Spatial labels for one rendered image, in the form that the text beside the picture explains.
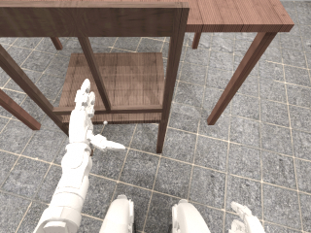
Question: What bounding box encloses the left robot hand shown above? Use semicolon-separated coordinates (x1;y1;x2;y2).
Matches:
69;79;126;152

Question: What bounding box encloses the chair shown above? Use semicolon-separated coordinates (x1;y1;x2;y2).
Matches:
0;0;190;156

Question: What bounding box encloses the robot left thigh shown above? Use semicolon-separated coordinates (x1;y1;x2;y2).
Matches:
99;198;134;233

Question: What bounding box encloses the robot left forearm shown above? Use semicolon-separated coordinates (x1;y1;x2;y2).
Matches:
33;142;92;233

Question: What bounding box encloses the right robot shin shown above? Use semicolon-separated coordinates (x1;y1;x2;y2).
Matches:
172;199;188;233

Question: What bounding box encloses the right robot hand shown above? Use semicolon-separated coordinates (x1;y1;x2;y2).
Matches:
228;201;265;233

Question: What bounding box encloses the table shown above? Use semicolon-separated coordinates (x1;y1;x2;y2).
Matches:
0;0;294;131

